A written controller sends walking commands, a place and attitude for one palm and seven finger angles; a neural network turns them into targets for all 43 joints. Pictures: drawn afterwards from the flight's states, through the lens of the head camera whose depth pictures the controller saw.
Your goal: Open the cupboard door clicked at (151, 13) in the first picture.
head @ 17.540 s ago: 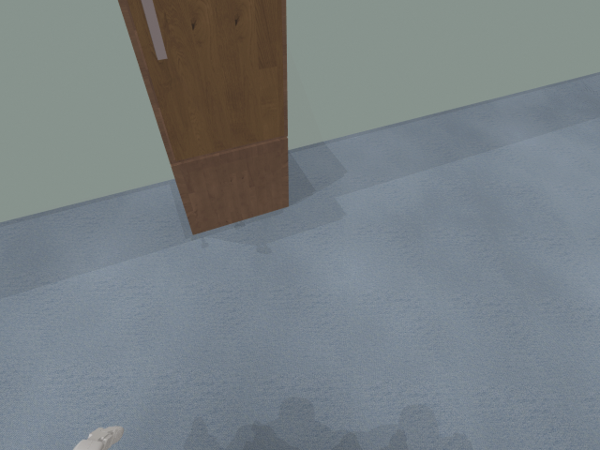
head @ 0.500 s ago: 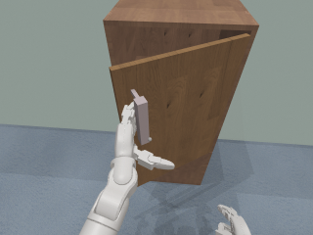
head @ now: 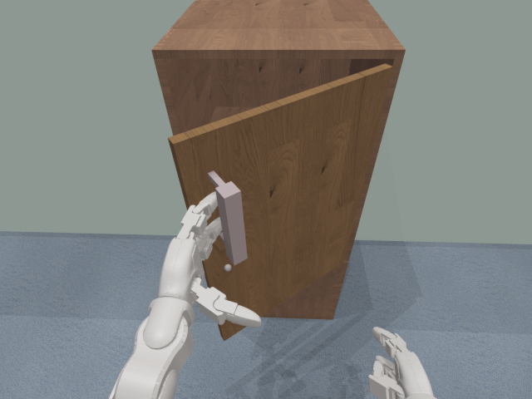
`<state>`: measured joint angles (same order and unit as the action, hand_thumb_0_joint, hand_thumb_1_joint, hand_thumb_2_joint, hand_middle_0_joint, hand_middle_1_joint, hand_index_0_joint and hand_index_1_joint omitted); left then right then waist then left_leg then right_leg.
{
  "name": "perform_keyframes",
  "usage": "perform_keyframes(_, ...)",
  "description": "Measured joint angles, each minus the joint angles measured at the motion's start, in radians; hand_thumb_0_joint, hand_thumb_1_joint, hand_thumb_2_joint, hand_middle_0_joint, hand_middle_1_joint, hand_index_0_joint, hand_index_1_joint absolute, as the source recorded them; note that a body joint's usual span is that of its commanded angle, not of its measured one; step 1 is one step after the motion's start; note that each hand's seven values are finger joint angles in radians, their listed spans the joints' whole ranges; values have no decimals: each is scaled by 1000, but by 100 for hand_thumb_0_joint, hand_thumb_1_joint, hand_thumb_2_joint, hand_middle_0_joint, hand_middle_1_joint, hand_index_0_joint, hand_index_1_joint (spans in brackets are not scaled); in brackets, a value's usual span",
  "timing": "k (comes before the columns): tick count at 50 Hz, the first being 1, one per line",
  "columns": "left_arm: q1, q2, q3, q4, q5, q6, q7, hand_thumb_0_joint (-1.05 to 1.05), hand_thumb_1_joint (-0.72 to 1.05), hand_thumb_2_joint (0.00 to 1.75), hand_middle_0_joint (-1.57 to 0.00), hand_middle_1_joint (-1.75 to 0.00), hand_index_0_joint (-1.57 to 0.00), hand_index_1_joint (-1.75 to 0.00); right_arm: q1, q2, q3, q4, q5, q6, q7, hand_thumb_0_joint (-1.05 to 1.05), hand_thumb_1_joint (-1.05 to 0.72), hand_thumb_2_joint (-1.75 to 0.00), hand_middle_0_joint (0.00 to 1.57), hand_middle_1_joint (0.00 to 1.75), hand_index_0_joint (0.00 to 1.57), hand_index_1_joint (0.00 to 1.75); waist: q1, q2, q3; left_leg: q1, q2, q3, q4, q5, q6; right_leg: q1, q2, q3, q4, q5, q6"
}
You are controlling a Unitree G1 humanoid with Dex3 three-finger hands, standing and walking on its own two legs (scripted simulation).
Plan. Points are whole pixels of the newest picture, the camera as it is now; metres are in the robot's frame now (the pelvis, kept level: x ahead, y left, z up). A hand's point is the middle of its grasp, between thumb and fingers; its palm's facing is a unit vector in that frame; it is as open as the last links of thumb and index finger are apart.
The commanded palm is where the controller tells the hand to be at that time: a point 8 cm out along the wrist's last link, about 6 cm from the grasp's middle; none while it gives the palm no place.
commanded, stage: slide the hand sideways off the handle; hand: left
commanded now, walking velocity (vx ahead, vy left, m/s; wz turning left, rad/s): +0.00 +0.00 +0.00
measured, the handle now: (226, 218) +0.35 +0.10 +0.11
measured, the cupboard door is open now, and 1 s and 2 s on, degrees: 37 37 37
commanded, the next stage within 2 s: draw the hand back to the body in 0.58 s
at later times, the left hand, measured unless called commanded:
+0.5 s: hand (173, 294) +0.22 +0.15 +0.10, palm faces +0.07 -1.00 -0.04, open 16.3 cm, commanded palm +0.18 +0.20 +0.11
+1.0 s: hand (148, 293) +0.21 +0.17 +0.13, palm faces +0.05 -1.00 -0.06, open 16.3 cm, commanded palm +0.17 +0.22 +0.13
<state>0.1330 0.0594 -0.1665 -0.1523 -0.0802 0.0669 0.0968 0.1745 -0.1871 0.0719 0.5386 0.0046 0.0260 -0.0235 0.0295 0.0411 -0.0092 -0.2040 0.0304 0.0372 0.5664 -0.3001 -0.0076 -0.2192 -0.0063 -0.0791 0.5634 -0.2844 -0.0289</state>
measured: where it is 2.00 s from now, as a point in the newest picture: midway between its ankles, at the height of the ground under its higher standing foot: outside the picture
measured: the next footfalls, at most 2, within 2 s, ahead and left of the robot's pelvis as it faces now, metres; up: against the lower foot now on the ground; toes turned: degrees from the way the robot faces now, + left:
none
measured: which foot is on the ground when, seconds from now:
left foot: down 0.00-1.00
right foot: down 0.00-1.00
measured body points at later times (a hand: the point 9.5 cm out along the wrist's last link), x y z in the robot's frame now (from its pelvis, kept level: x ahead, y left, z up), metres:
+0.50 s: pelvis +0.02 -0.01 +0.00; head +0.01 -0.02 +0.45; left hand +0.21 +0.20 +0.11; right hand +0.22 -0.22 -0.07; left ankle +0.01 +0.12 -0.73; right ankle +0.02 -0.10 -0.73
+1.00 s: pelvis +0.01 +0.01 -0.01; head -0.01 -0.01 +0.44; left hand +0.20 +0.22 +0.13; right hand +0.21 -0.19 -0.07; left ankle +0.01 +0.12 -0.73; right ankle +0.02 -0.10 -0.73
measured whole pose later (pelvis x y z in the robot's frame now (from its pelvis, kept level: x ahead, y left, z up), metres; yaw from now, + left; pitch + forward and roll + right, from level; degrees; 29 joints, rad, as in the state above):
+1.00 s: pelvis +0.01 +0.01 -0.01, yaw +2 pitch -1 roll -1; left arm 0.43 0.19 0.07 -0.42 -0.22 0.01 -0.13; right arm 0.24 -0.22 0.08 0.54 0.03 -0.20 -0.06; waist 0.05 0.06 -0.04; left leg -0.28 0.02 0.01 0.66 -0.36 0.00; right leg -0.27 -0.02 -0.10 0.63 -0.34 -0.01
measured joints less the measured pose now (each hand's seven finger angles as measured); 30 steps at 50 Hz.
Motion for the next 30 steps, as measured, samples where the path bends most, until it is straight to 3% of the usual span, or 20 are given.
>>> perform_keyframes(23,290,100,191,-171,-95,-89,-175,-1,-50,30,-16,-30,-16,-30,52,-34,-21,-3,11,-120,-26,1,-91,-90,20,30,20,30,13,4,-17,-24,12,-23,32,-43,-15,-13,12,-21,21,-45,-10)
perform_keyframes(30,344,111,216,-210,-133,-129,-235,-1,-50,30,-15,-30,-15,-30,64,-44,-24,-2,15,-177,-32,1,-91,-90,20,30,20,30,16,11,-25,-58,5,-29,66,-58,-8,-40,3,-26,48,-57,-3)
